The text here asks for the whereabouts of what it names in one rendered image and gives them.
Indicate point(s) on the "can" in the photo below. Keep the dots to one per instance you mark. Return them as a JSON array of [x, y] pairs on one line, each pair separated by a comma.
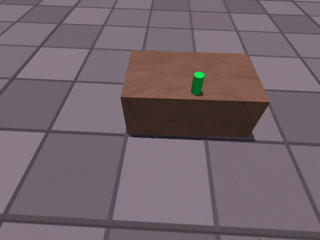
[[197, 83]]

